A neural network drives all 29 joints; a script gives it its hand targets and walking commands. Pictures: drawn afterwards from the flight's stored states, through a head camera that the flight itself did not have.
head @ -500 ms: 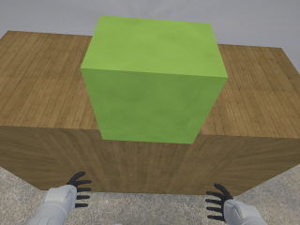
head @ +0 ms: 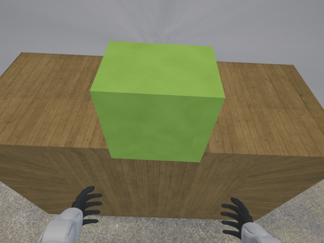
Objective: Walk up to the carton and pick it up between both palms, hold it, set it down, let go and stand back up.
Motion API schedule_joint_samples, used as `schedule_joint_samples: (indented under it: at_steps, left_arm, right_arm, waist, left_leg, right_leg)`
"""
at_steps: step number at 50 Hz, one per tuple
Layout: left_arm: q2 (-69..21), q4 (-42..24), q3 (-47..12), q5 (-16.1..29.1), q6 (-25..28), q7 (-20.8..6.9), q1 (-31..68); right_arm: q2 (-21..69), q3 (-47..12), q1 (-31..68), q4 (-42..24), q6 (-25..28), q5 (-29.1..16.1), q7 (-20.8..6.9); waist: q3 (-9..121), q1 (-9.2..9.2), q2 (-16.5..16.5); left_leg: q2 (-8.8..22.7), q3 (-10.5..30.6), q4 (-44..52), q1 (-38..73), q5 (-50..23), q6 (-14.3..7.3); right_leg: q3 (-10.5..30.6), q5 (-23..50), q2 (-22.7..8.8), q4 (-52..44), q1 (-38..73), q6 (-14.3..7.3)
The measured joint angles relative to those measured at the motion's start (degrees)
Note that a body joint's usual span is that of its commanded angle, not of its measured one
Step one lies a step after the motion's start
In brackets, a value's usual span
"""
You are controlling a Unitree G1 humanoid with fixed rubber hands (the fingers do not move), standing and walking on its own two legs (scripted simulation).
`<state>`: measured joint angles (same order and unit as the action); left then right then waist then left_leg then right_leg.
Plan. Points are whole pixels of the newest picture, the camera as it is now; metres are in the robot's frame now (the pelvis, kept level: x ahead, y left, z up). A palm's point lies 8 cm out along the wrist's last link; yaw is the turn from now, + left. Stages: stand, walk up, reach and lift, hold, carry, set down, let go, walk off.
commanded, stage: reach and lift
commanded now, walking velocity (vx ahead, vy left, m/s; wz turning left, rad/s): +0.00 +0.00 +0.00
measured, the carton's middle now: (158, 106) +0.44 +0.03 +0.09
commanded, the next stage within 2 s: none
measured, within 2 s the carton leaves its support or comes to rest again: neither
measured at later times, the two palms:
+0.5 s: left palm out of the picture +0.15 +0.23 -0.04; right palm out of the picture +0.14 -0.18 -0.04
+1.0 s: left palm (55, 207) +0.21 +0.25 +0.02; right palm (252, 214) +0.20 -0.18 +0.01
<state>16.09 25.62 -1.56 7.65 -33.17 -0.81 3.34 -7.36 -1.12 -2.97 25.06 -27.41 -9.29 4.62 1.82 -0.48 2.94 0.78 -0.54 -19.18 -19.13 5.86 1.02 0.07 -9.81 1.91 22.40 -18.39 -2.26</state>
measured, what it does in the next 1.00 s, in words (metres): stands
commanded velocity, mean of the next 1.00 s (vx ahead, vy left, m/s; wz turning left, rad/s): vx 0.00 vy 0.00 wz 0.00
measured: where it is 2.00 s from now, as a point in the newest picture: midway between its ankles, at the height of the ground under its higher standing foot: outside the picture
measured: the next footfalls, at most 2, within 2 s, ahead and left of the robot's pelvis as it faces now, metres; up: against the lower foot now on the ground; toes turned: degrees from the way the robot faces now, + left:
none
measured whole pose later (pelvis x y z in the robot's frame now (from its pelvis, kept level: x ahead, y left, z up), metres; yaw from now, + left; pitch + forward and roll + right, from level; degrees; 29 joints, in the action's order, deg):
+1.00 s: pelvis +0.03 +0.02 +0.01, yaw -2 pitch +3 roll +0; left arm 14.9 -8.3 0.2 10.0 -20.2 1.4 -21.6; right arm -12.5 -2.7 -25.9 -8.4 -15.6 -13.0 4.9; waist 2.0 -3.7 1.6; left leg 0.1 -4.2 -13.2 -9.0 6.8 -0.8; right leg 3.4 -9.0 0.9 14.7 -8.2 -0.3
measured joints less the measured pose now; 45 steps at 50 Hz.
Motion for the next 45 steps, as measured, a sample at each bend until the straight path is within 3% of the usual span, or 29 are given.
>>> schedule_joint_samples:
  at_steps: [4, 9, 14, 20, 28, 35, 45]
  left_arm:
    - [-0.96, -2.21, 1.14, -2.32, -0.04, -2.04, -2.17]
    - [-2.83, -7.45, 1.97, -3.63, 1.56, -3.18, -12.10]
    - [-3.01, -13.60, 0.10, -1.03, 2.97, -0.21, -19.72]
    - [-2.67, -20.41, -1.75, 0.84, 6.39, 3.00, -21.95]
    - [-1.91, -27.21, -1.89, 0.77, 6.38, 3.63, -24.45]
    - [-1.66, -28.98, -0.57, 2.16, 7.16, 4.35, -23.66]
    - [-1.58, -32.84, 0.90, 2.27, 10.98, 2.89, -24.27]
  right_arm:
    - [1.39, -3.05, -3.58, -2.13, -0.09, -0.77, 2.00]
    - [1.37, -5.13, -13.62, -8.29, 1.95, -0.13, 3.95]
    - [0.44, -2.73, -20.19, -15.88, 2.71, 1.46, 2.30]
    - [-1.39, 0.46, -19.93, -20.36, 5.75, 1.27, -0.43]
    - [-0.94, -1.33, -23.09, -23.65, 6.51, -0.45, -0.35]
    - [-1.07, -1.08, -22.77, -27.81, 7.27, 0.06, -0.22]
    - [-4.23, -1.45, -22.60, -31.69, 10.03, -2.62, 0.18]
  waist:
    - [0.53, -0.55, -1.05]
    - [1.46, -2.01, -2.74]
    - [0.53, -2.90, -2.74]
    - [-1.41, -2.79, -1.23]
    - [-0.25, -2.99, -0.79]
    - [-0.24, -2.77, -1.65]
    - [-0.04, -3.23, -1.57]
  left_leg:
    - [0.30, -0.87, 3.35, 4.58, -0.89, -0.34]
    - [0.26, -2.55, 5.77, 8.28, -1.16, -0.99]
    - [-0.42, -2.92, 3.88, 6.50, -0.64, -1.56]
    - [-0.94, -2.90, 2.16, 4.85, -0.67, -1.82]
    - [-0.86, -3.32, 4.73, 7.07, -1.08, -1.83]
    - [-1.07, -3.84, 3.99, 7.15, 0.04, -2.11]
    - [-0.85, -3.84, 5.46, 9.20, 0.76, -2.00]
  right_leg:
    - [0.94, 2.09, 0.27, -4.97, 5.00, 0.41]
    - [2.69, 3.65, 0.19, -8.67, 8.77, 1.11]
    - [2.84, 2.29, -0.52, -5.10, 6.24, 1.67]
    - [2.18, 0.82, -1.29, -1.58, 4.10, 1.94]
    - [2.64, 1.54, -1.19, -4.31, 6.23, 1.92]
    - [3.19, 0.57, -1.39, -3.58, 6.18, 2.23]
    - [3.40, 0.83, -1.15, -6.82, 9.03, 2.17]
